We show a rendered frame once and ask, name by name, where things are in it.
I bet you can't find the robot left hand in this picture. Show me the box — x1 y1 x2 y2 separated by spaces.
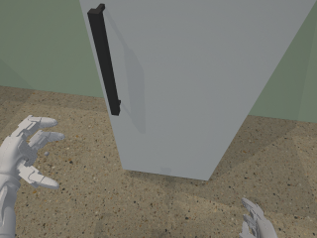
0 115 65 189

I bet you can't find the handle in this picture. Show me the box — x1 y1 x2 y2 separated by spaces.
87 3 121 116

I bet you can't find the robot right hand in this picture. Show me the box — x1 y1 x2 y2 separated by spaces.
239 197 278 238

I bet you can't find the fridge door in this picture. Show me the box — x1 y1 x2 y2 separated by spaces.
79 0 317 181

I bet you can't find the robot left forearm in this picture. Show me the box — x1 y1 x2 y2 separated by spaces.
0 173 21 238

